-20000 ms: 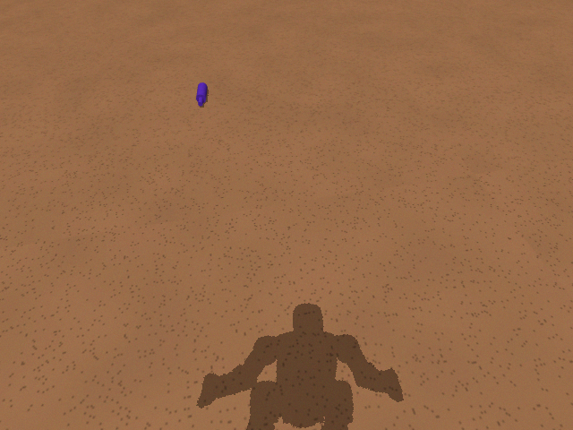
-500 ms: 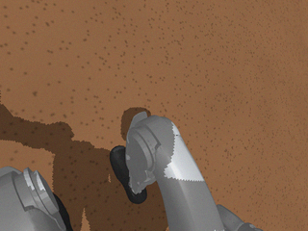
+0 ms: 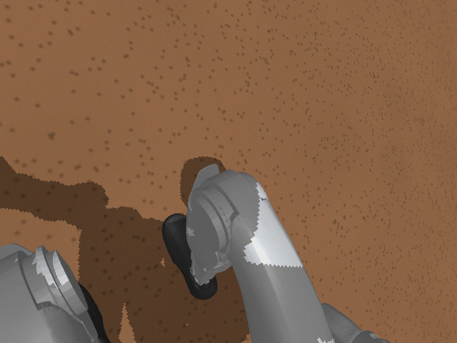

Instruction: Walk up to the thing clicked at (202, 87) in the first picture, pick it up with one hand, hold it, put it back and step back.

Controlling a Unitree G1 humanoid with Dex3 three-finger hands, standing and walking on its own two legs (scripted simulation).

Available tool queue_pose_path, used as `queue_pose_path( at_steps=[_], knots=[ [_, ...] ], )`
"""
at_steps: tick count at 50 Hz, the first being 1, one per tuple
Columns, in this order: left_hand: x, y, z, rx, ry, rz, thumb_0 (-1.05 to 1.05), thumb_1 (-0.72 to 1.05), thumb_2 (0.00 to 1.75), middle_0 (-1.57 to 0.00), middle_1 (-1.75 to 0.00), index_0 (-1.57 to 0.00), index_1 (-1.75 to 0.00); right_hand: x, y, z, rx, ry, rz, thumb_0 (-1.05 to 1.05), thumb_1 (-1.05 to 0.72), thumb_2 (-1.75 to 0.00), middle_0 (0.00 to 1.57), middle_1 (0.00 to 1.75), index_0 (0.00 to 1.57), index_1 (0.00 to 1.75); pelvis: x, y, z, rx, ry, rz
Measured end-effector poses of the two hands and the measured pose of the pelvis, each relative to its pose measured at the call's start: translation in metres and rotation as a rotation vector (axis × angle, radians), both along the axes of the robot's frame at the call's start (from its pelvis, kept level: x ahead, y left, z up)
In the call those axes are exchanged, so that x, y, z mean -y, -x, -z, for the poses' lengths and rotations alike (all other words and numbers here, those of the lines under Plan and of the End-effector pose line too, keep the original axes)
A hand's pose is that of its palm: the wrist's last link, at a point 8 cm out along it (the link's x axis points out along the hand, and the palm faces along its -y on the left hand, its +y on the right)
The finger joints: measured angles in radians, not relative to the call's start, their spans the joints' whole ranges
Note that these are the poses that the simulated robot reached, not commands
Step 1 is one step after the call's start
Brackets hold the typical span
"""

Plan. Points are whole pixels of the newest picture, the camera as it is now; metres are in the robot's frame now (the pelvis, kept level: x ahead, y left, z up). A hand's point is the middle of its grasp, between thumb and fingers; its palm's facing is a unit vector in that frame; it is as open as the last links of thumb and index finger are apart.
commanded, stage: close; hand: left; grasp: from above
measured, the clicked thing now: out of the picture +0.47 +0.32 -0.28
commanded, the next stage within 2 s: settle in 0.94 s
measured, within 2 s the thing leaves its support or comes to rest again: leaves its support in 1.36 s
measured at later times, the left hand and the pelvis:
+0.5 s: hand out of the picture +0.47 +0.29 -0.26, palm faces -0.45 -0.14 -0.88, open 9.0 cm; pelvis +0.00 +0.00 +0.00, yaw +0 degrees
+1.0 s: hand out of the picture +0.47 +0.29 -0.26, palm faces -0.45 -0.14 -0.88, open 8.9 cm; pelvis +0.00 +0.00 +0.00, yaw -1 degrees
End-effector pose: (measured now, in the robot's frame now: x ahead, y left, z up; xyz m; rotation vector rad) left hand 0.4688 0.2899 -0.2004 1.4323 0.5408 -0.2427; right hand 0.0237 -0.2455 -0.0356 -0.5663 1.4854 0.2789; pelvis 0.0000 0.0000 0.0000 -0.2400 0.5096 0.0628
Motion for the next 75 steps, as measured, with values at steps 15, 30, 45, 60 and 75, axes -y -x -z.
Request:
queue_pose_path(
  at_steps=[15,30,45,60,75],
  knots=[
    [0.002,-0.001,0.006,0.025,-0.022,0.002,0.00,0.08,0.65,-0.52,-0.72,-0.54,-0.70,0.001,-0.005,-0.007,0.015,0.013,-0.036,0.00,-0.90,-0.90,0.20,0.30,0.20,0.30,-0.001,0.002,-0.001,0.008,0.006,0.001],
    [-0.001,-0.005,0.003,0.015,-0.014,-0.021,0.00,0.20,0.51,-0.63,-0.63,-0.65,-0.60,-0.002,0.003,-0.008,-0.006,0.004,-0.007,0.00,-0.91,-0.91,0.20,0.30,0.20,0.30,-0.001,0.001,-0.003,0.002,0.009,0.003],
    [-0.004,-0.002,0.002,0.018,-0.006,-0.006,0.00,0.19,0.43,-0.70,-0.56,-0.72,-0.52,-0.002,0.004,-0.011,0.006,0.027,-0.017,0.00,-0.90,-0.90,0.20,0.30,0.20,0.30,-0.002,0.004,-0.003,0.012,0.012,0.002],
    [-0.005,-0.004,0.002,0.027,-0.010,-0.011,0.00,0.16,0.40,-0.78,-0.49,-0.80,-0.45,-0.001,0.003,-0.014,0.009,0.041,-0.012,0.00,-0.91,-0.91,0.20,0.30,0.20,0.30,-0.003,0.004,-0.005,0.003,0.014,0.003],
    [-0.021,-0.007,-0.030,0.068,-0.029,-0.036,0.00,0.16,0.35,-0.82,-0.43,-0.84,-0.38,0.013,-0.009,-0.010,0.007,0.044,0.050,0.00,-0.92,-0.91,0.20,0.30,0.20,0.30,0.000,-0.005,-0.009,-0.054,-0.003,-0.011]
  ],
)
